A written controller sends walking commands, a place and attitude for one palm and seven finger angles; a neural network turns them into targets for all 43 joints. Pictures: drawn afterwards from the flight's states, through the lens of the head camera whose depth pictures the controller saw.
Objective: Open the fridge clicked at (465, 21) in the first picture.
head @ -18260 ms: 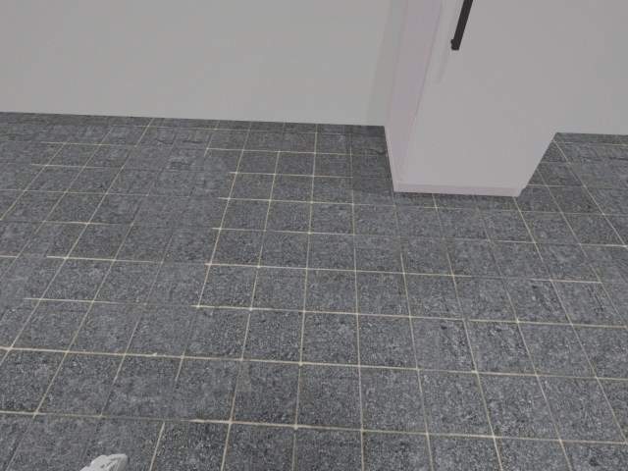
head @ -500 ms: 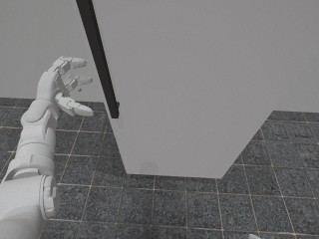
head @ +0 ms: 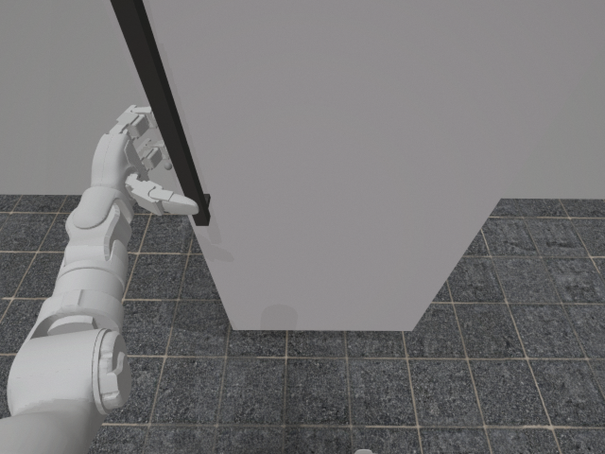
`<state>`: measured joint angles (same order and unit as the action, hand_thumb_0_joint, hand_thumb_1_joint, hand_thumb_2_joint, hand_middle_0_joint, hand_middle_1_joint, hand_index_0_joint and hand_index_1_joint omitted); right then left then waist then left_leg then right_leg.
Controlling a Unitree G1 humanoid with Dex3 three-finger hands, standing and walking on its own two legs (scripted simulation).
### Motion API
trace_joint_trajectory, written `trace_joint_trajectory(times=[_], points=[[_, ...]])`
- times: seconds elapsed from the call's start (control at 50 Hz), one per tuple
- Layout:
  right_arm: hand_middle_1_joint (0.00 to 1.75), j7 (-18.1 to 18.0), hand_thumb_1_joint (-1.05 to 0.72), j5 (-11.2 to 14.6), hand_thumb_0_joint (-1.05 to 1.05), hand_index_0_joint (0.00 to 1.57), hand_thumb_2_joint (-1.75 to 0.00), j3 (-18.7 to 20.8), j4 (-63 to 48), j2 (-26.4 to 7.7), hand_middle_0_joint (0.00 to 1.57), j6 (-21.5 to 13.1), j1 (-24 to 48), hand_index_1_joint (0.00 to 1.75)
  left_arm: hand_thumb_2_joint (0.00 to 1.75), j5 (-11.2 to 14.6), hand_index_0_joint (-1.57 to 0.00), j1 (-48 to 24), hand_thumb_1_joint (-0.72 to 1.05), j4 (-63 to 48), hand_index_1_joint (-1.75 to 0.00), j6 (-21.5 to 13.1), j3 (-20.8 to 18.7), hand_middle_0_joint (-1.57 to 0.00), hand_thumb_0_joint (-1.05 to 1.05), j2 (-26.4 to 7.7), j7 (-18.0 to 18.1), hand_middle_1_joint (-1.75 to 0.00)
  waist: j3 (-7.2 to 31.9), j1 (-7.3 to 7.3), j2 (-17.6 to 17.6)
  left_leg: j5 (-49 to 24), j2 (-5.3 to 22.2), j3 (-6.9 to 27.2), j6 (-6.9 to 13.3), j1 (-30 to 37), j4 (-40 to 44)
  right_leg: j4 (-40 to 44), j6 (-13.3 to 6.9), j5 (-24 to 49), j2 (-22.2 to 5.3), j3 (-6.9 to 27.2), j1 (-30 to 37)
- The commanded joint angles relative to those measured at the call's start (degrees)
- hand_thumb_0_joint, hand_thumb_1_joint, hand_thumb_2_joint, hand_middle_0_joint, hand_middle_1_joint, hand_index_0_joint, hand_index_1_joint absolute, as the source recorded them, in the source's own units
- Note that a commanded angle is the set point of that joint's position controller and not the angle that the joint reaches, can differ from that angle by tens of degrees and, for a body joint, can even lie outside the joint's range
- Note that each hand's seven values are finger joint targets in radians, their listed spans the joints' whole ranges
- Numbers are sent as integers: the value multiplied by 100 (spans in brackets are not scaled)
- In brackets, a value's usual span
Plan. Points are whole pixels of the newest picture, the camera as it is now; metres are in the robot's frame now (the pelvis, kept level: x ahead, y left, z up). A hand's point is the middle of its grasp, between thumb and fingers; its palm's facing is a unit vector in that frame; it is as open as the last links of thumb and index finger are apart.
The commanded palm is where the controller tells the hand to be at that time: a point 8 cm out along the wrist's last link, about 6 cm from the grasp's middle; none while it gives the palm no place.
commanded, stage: feel for the door with the fingertips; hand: left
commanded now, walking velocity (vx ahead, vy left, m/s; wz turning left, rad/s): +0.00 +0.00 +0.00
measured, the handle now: (176, 123) +0.51 +0.16 +0.16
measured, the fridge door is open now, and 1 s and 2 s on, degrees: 0 0 0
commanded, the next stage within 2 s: slide the fingers in behind the handle in 0.30 s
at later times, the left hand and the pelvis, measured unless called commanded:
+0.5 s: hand (161, 158) +0.47 +0.18 +0.14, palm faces -0.05 -1.00 -0.01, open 13.7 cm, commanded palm +0.44 +0.23 +0.14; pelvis -0.01 +0.00 +0.00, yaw +1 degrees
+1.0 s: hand (170, 165) +0.46 +0.17 +0.13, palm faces -0.05 -1.00 +0.00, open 14.0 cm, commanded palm +0.43 +0.22 +0.14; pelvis +0.00 +0.00 +0.00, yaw +0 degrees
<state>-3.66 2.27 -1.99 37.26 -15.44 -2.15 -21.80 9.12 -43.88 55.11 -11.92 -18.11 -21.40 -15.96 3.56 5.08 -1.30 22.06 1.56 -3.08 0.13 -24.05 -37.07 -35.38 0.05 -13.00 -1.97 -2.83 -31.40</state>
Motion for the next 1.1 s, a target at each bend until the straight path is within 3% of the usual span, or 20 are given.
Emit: trace_joint_trajectory(times=[0.0, 0.06, 0.12, 0.14, 0.22, 0.28, 0.34, 0.42, 0.46, 0.48, 0.6, 0.64, 0.7, 0.74, 0.78, 0.82, 0.86, 0.96, 1.02, 1.08], points=[[30, -66, -90, 18, 0, 20, -90, 320, -598, -851, 20, -240, -195, 30, 30, 78, -30, -2784, -50, -1334, -120, -376, -223, -30, 0, -1486, 100, -120, 1915, -38, 50, -1561, -182, 157, 104, -108, 557, 149, -142, 1695, 172, 133, 2029], [30, -98, -90, 22, 0, 20, -90, 308, -563, -855, 20, -250, -199, 30, 30, 35, -30, -2950, -50, -1177, -120, -431, -172, -30, 0, -1483, 90, -120, 1907, -17, -153, -1506, -199, 170, 95, -67, 560, 145, -162, 1606, 164, 147, 1950], [30, -123, -90, 17, 0, 20, -90, 306, -483, -897, 20, -275, -286, 30, 30, 70, -30, -3138, -50, -870, -120, -462, -188, -30, 0, -1537, 53, -120, 1873, 68, 144, -1411, -200, 204, 117, -106, 532, 166, -153, 1506, 171, 128, 1934], [30, -120, -90, 12, 0, 20, -90, 308, -496, -904, 20, -283, -274, 30, 30, 67, -30, -3094, -50, -840, -120, -477, -305, -30, 0, -1647, 42, -120, 1968, 9, 82, -1430, -201, 199, 111, -146, 523, 134, -153, 1565, 168, 162, 1987], [30, -125, -90, 24, 0, 20, -90, 287, -463, -929, 20, -283, -320, 30, 30, 32, -30, -3264, -50, -424, -120, -457, -60, -30, 0, -1479, -42, -120, 1732, 140, 48, -1261, -214, 208, 118, -278, 482, 136, -154, 1381, 158, 149, 1744], [30, -109, -90, 14, 0, 20, -90, 293, -417, -944, 20, -287, -369, 30, 30, 30, -30, -3563, -50, -408, -120, -481, -38, -30, 0, -1510, -74, -120, 1856, 231, -16, -1265, -208, 231, 105, -244, 418, 108, -139, 1396, 158, 170, 1614], [30, -93, -90, -4, 0, 20, -90, 308, -434, -930, 20, -300, -415, 30, 30, 60, -30, -3630, -50, -509, -120, -544, -61, -30, 0, -1487, -83, -120, 2201, 185, -154, -1491, -215, 254, 100, -109, 347, 34, -144, 1564, 166, 165, 1692], [30, -103, -90, 2, 0, 20, -90, 303, -362, -987, 20, -285, -477, 30, 30, 56, -30, -3799, -50, -248, -120, -515, -106, -30, 0, -1628, -61, -120, 1887, 299, 108, -1179, -205, 271, 127, -350, 342, 91, -123, 1275, 169, 158, 1548], [30, -88, -90, 0, 0, 20, -90, 313, -404, -974, 20, -275, -456, 30, 30, 31, -30, -3586, -50, -310, -120, -526, -220, -30, 0, -1737, -96, -120, 2121, 170, -138, -1279, -210, 250, 103, -297, 347, 44, -145, 1383, 161, 178, 1648], [30, -76, -90, -2, 0, 20, -90, 300, -432, -952, 20, -280, -438, 30, 30, 57, -30, -3573, -50, -381, -120, -523, -80, -30, 0, -1548, -131, -120, 2147, 184, -182, -1297, -219, 244, 99, -254, 343, 47, -144, 1398, 163, 171, 1626], [30, -59, -90, -5, 0, 20, -90, 322, -491, -975, 20, -256, -468, 30, 30, 83, -30, -3304, -50, -414, -120, -509, -208, -30, 0, -1642, -113, -120, 2072, 109, 56, -1195, -182, 270, 98, -337, 383, 47, -144, 1238, 185, 137, 1621], [30, -45, -90, -9, 0, 20, -90, 310, -513, -944, 20, -261, -439, 30, 30, 84, -30, -3342, -50, -606, -120, -540, -123, -30, 0, -1530, -102, -120, 2108, 95, -241, -1322, -180, 274, 80, -190, 391, 32, -162, 1280, 184, 121, 1564], [30, -21, -90, -7, 0, 20, -90, 322, -544, -939, 20, -268, -410, 30, 30, 128, -30, -3087, -50, -691, -120, -497, -113, -30, 0, -1410, -79, -120, 2038, 47, -42, -1267, -174, 252, 81, -252, 422, 55, -162, 1280, 188, 109, 1646], [30, -34, -90, -7, 0, 20, -90, 342, -596, -945, 20, -270, -373, 30, 30, 159, -30, -2929, -50, -859, -120, -513, -344, -30, 0, -1606, -47, -120, 2183, -52, 39, -1355, -170, 221, 90, -237, 425, 37, -161, 1380, 190, 124, 1825], [30, -36, -90, -3, 0, 20, -90, 319, -585, -906, 20, -276, -335, 30, 30, 122, -30, -3144, -50, -993, -120, -513, -168, -30, 0, -1463, -12, -120, 2028, 35, -3, -1284, -174, 232, 91, -244, 459, 65, -152, 1344, 188, 126, 1761], [30, -50, -90, -6, 0, 20, -90, 329, -592, -924, 20, -267, -347, 30, 30, 105, -30, -3000, -50, -1044, -120, -535, -290, -30, 0, -1611, 55, -120, 2066, -22, 71, -1378, -170, 229, 106, -215, 443, 48, -164, 1388, 196, 119, 1834], [30, -45, -90, -1, 0, 20, -90, 308, -569, -860, 20, -282, -288, 30, 30, 63, -30, -3146, -50, -1085, -120, -519, -53, -30, 0, -1334, 84, -120, 1947, 47, -176, -1379, -174, 232, 80, -116, 457, 70, -166, 1390, 190, 114, 1670], [30, -32, -90, -19, 0, 20, -90, 323, -556, -844, 20, -317, -272, 30, 30, 91, -30, -3092, -50, -1230, -120, -510, -4, -30, 0, -1161, 166, -120, 2196, -5, -213, -1729, -175, 265, 48, 115, 427, 19, -183, 1634, 196, 88, 1740], [30, -27, -90, -16, 0, 20, -90, 333, -543, -876, 20, -280, -304, 30, 30, 91, -30, -2780, -50, -961, -120, -425, -67, -30, 0, -1182, 199, -120, 2020, -37, 170, -1780, -165, 253, 69, -58, 442, 21, -179, 1709, 200, 49, 1844], [30, 6, -90, -18, 0, 20, -90, 336, -544, -826, 20, -267, -239, 30, 30, 29, -30, -3042, -50, -1140, -120, -393, 253, -30, 0, -827, 237, -120, 1954, 47, -201, -1761, -167, 250, 42, 122, 419, 39, -183, 1638, 188, 57, 1552]])
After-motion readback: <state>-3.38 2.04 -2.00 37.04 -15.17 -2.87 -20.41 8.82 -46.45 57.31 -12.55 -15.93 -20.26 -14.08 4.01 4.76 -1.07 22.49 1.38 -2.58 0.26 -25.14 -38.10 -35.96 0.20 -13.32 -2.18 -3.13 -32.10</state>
